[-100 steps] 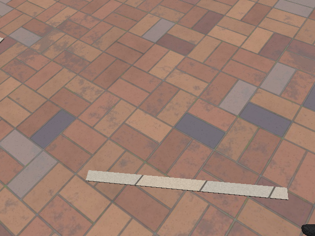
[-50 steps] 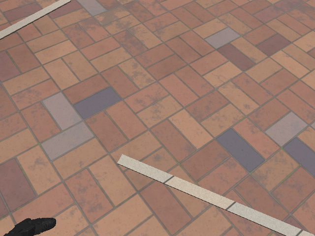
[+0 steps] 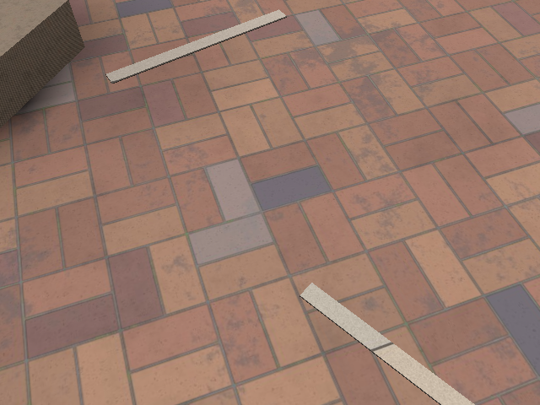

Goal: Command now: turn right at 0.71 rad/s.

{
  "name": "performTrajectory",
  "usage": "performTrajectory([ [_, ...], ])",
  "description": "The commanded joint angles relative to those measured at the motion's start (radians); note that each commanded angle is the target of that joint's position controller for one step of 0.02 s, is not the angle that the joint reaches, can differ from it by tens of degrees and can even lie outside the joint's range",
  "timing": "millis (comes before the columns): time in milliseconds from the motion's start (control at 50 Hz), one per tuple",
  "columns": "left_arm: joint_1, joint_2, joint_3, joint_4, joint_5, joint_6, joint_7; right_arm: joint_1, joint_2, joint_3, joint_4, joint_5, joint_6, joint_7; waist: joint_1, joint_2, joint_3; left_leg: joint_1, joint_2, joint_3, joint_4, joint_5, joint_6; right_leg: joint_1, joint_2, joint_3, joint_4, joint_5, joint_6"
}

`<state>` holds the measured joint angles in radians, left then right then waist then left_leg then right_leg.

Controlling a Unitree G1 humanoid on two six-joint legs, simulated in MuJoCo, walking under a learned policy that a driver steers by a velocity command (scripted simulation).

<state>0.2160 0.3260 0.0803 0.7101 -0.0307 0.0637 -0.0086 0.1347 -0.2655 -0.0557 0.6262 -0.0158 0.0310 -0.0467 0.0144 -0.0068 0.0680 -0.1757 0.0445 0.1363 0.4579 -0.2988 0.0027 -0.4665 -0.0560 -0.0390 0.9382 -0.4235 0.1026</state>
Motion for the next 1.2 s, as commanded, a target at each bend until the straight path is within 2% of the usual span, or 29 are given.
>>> performTrajectory([
  [20, -0.065, 0.050, 0.005, -0.134, 0.001, -0.011, -0.024, -0.012, -0.192, -0.066, -0.051, 0.011, -0.009, 0.004, -0.042, 0.148, -0.121, 0.123, 0.286, -0.111, -0.074, 0.561, 0.201, 0.001, -0.016, -0.033, -0.128, 0.033, -0.026],
  [100, 0.038, 0.076, 0.021, -0.120, -0.015, -0.011, -0.035, -0.019, -0.213, -0.077, -0.026, 0.054, -0.047, 0.036, 0.018, 0.126, -0.112, -0.039, 0.297, -0.091, -0.127, -0.272, 0.138, 0.226, 0.020, -0.110, -0.286, 0.048, -0.134],
  [140, 0.310, 0.153, 0.065, -0.015, -0.021, -0.032, -0.015, -0.067, -0.117, -0.048, -0.034, 0.025, -0.060, 0.046, 0.136, -0.081, -0.109, -0.312, 0.167, 0.058, 0.288, -0.288, 0.055, 0.564, 0.035, -0.009, -0.406, -0.059, -0.244],
  [160, 0.388, 0.319, 0.099, -0.030, -0.008, -0.071, -0.012, -0.178, -0.047, -0.025, -0.138, 0.013, -0.079, 0.041, 0.156, -0.359, -0.059, -0.752, -0.038, 0.022, 0.746, -0.372, -0.033, 0.688, -0.228, 0.705, -0.657, -0.380, -0.458],
  [180, 0.322, 0.247, 0.070, -0.077, 0.008, -0.116, -0.027, -0.252, -0.099, -0.028, -0.173, 0.053, -0.121, 0.050, 0.162, -0.185, -0.062, -0.902, -0.055, -0.234, 0.849, -0.295, -0.006, 0.677, -0.329, 0.955, -0.818, -0.537, -0.537],
  [200, 0.254, 0.183, 0.045, -0.085, 0.014, -0.139, -0.026, -0.252, -0.141, -0.036, -0.173, 0.080, -0.151, 0.067, 0.115, -0.151, 0.004, -0.926, -0.013, -0.256, 0.851, -0.208, 0.022, 0.641, -0.335, 0.888, -0.824, -0.479, -0.503],
  [240, 0.183, 0.127, 0.020, -0.104, 0.003, -0.142, -0.016, -0.145, -0.170, -0.048, -0.114, 0.031, -0.179, 0.073, 0.033, -0.057, 0.025, -0.815, 0.030, -0.253, 0.716, -0.033, 0.031, 0.544, -0.245, 0.666, -0.772, -0.263, -0.425],
  [260, 0.144, 0.172, 0.031, -0.081, 0.062, -0.108, -0.007, -0.090, -0.153, -0.027, -0.055, -0.098, -0.119, 0.089, 0.012, -0.042, 0.034, -0.666, 0.053, -0.185, 0.649, 0.065, -0.007, 0.416, -0.134, 0.486, -0.792, -0.132, -0.335],
  [340, 0.223, 0.143, 0.019, -0.035, 0.042, -0.110, -0.017, -0.114, -0.120, -0.008, -0.054, -0.043, -0.044, 0.097, 0.026, -0.064, 0.037, -0.587, 0.012, -0.120, 0.537, 0.148, -0.083, 0.327, -0.038, 0.388, -0.811, 0.051, -0.350],
  [480, 0.279, 0.176, 0.030, 0.014, 0.036, -0.122, 0.006, -0.323, -0.124, 0.012, -0.121, -0.018, -0.065, 0.099, 0.102, -0.118, 0.048, -0.497, -0.027, -0.135, 0.166, 0.240, -0.068, 0.411, -0.075, 0.474, -0.771, 0.293, -0.348],
  [520, 0.214, 0.196, 0.034, 0.011, 0.034, -0.127, 0.013, -0.221, -0.145, 0.006, -0.103, -0.012, -0.075, 0.089, 0.035, -0.130, 0.012, -0.303, -0.047, -0.137, 0.104, 0.204, -0.039, 0.387, -0.085, 0.473, -0.713, 0.522, -0.312],
  [560, 0.153, 0.232, 0.040, 0.015, 0.043, -0.134, 0.003, 0.133, -0.218, -0.028, -0.007, -0.007, -0.084, 0.054, -0.140, -0.071, -0.188, 0.150, -0.098, -0.087, 0.118, 0.076, 0.000, 0.306, -0.016, 0.386, -0.349, 0.911, -0.260],
  [580, 0.136, 0.178, 0.024, 0.013, 0.048, -0.147, -0.001, 0.362, -0.269, -0.050, 0.035, -0.022, -0.090, 0.027, -0.243, -0.009, -0.317, 0.432, 0.029, -0.199, 0.139, -0.099, 0.028, 0.136, 0.055, 0.334, -0.029, 0.789, -0.243],
  [600, 0.192, 0.008, -0.016, -0.034, 0.021, -0.159, -0.005, 0.448, -0.369, -0.070, 0.047, -0.063, -0.098, 0.021, -0.196, 0.333, -0.450, 0.618, 0.312, -0.732, -0.072, -0.685, 0.101, -0.139, 0.199, 0.253, 0.330, 0.080, -0.218],
  [620, 0.200, 0.020, -0.034, -0.034, 0.021, -0.157, -0.012, 0.301, -0.325, -0.060, 0.033, -0.055, -0.098, 0.033, -0.114, 0.376, -0.379, 0.482, 0.360, -1.089, -0.288, -0.767, 0.133, -0.235, 0.183, 0.247, 0.434, 0.000, -0.231],
  [660, 0.111, 0.091, -0.025, -0.003, 0.063, -0.137, -0.023, 0.177, -0.177, -0.035, 0.039, -0.038, -0.097, 0.044, -0.074, 0.083, -0.169, 0.241, 0.299, -0.791, -0.229, -0.516, 0.155, -0.222, 0.064, 0.181, 0.402, 0.158, -0.230],
  [740, -0.030, 0.031, -0.052, -0.064, 0.093, -0.123, -0.054, 0.270, -0.104, -0.003, 0.155, -0.020, -0.125, 0.055, -0.028, 0.123, -0.019, 0.055, 0.179, -0.554, -0.273, -0.202, 0.191, -0.238, 0.024, 0.189, 0.240, 0.114, -0.196],
  [800, -0.174, 0.037, -0.076, -0.138, 0.105, -0.126, -0.065, 0.278, -0.133, -0.009, 0.168, -0.002, -0.137, 0.052, -0.010, 0.089, 0.048, -0.009, 0.171, -0.502, -0.352, -0.094, 0.225, -0.294, -0.037, 0.117, 0.044, 0.191, -0.139],
  [860, -0.250, 0.024, -0.098, -0.158, 0.076, -0.137, -0.088, 0.245, -0.207, -0.034, 0.160, 0.003, -0.141, 0.060, -0.006, 0.086, 0.045, -0.235, 0.115, -0.372, -0.428, 0.102, 0.192, 0.083, 0.028, 0.018, -0.232, 0.303, -0.117],
  [940, -0.056, 0.104, -0.050, -0.078, 0.079, -0.140, -0.041, 0.294, -0.256, -0.043, 0.188, 0.017, -0.140, 0.075, 0.090, 0.017, -0.108, -0.114, 0.089, -0.292, -0.068, 0.632, 0.145, 0.425, 0.105, -0.004, -0.354, 0.278, -0.139],
  [960, 0.098, 0.136, -0.030, -0.038, 0.091, -0.144, -0.019, 0.296, -0.258, -0.044, 0.191, 0.020, -0.141, 0.076, 0.167, 0.007, -0.207, -0.209, 0.037, -0.272, 0.189, 0.605, 0.127, 0.643, 0.071, 0.014, -0.348, 0.234, -0.148],
  [980, 0.282, 0.221, -0.001, -0.023, 0.113, -0.149, 0.007, 0.277, -0.168, -0.023, 0.168, 0.015, -0.144, 0.074, 0.237, -0.111, -0.330, -0.372, -0.040, -0.231, 0.551, 0.249, 0.107, 0.833, -0.173, 0.270, -0.409, -0.113, -0.167],
  [1000, 0.279, 0.277, 0.003, -0.039, 0.133, -0.145, 0.020, 0.348, -0.038, 0.003, 0.118, 0.047, -0.132, 0.063, 0.143, -0.280, -0.397, -0.534, -0.097, -0.216, 0.853, -0.207, 0.093, 0.835, -0.449, 0.746, -0.634, -0.283, -0.209],
  [1020, 0.178, 0.215, -0.003, -0.048, 0.108, -0.139, 0.023, 0.314, -0.111, -0.011, 0.115, 0.035, -0.112, 0.050, 0.094, -0.183, -0.290, -0.592, -0.061, -0.212, 0.926, -0.115, 0.086, 0.709, -0.433, 0.793, -0.681, -0.045, -0.246],
  [1060, 0.055, 0.059, -0.039, -0.046, 0.086, -0.152, 0.010, 0.261, -0.102, -0.016, 0.144, 0.016, -0.079, 0.048, 0.022, -0.060, -0.102, -0.553, 0.006, -0.183, 0.855, -0.058, 0.050, 0.516, -0.327, 0.353, -0.552, 0.775, -0.247],
  [1080, -0.011, 0.033, -0.030, -0.057, 0.026, -0.160, 0.010, 0.224, -0.107, -0.031, 0.124, 0.068, -0.083, 0.027, 0.026, -0.150, -0.081, -0.555, 0.037, -0.210, 0.837, -0.065, 0.024, 0.508, -0.213, 0.201, -0.563, 0.944, -0.215],
  [1100, -0.048, 0.029, -0.032, -0.055, 0.032, -0.168, 0.019, 0.264, -0.095, -0.031, 0.106, 0.078, -0.079, 0.029, -0.026, -0.246, -0.109, -0.534, 0.047, -0.210, 0.818, -0.042, -0.002, 0.487, -0.238, 0.147, -0.556, 1.041, -0.233],
  [1140, -0.123, 0.004, -0.029, -0.052, 0.029, -0.168, 0.037, 0.213, -0.055, -0.021, 0.070, 0.064, -0.056, 0.038, -0.054, -0.169, -0.040, -0.522, 0.040, -0.164, 0.673, -0.037, -0.036, 0.383, -0.222, 0.050, -0.611, 1.002, -0.232],
  [1200, -0.203, 0.076, -0.003, -0.064, 0.015, -0.145, 0.072, 0.164, -0.033, -0.008, 0.033, 0.038, -0.062, 0.076, -0.067, -0.089, -0.053, -0.330, -0.008, -0.068, 0.263, 0.235, -0.045, 0.275, -0.157, -0.109, -0.609, 0.892, -0.203],
])
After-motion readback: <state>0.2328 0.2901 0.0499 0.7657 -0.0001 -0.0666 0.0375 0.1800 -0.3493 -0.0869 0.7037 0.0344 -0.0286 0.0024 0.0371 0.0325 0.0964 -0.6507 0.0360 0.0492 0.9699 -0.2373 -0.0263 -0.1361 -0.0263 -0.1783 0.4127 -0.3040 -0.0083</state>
